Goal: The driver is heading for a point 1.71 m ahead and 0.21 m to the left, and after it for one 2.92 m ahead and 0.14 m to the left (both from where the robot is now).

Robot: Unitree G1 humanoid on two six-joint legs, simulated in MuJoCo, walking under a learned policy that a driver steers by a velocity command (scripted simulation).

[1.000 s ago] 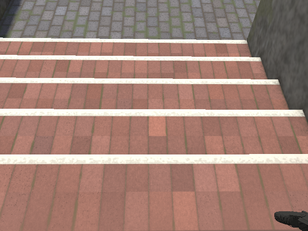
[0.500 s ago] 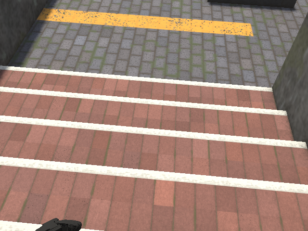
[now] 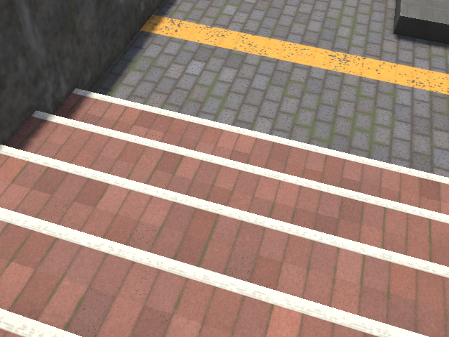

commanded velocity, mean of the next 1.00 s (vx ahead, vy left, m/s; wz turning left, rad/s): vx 0.42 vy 0.00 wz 0.26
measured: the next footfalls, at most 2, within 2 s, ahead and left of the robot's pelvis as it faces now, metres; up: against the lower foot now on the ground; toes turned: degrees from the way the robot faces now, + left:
left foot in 0.06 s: +0.05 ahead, +0.13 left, +0.00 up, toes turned +4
right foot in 0.46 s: +0.28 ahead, -0.03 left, +0.00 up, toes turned +15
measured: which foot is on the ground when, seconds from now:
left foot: up 0.00-0.04, down 0.06-0.48, up 0.50-0.80, down 0.82-1.00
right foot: down 0.00-0.08, up 0.10-0.44, down 0.46-0.84, up 0.86-1.00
